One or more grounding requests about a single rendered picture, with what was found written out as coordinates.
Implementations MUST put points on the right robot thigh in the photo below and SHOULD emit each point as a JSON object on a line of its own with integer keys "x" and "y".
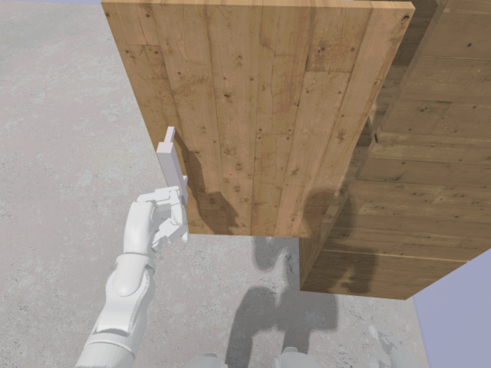
{"x": 294, "y": 360}

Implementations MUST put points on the right robot hand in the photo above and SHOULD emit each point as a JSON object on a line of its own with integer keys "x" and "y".
{"x": 392, "y": 345}

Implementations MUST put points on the right robot shin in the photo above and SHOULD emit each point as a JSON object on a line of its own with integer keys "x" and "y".
{"x": 290, "y": 349}

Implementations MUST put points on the left robot forearm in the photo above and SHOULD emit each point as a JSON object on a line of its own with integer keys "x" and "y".
{"x": 116, "y": 336}

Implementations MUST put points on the handle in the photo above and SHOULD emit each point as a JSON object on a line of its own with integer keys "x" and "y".
{"x": 169, "y": 162}

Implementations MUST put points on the left robot hand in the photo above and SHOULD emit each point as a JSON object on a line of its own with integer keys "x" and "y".
{"x": 144, "y": 220}

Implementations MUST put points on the cupboard door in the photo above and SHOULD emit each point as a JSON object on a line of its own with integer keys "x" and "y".
{"x": 268, "y": 99}

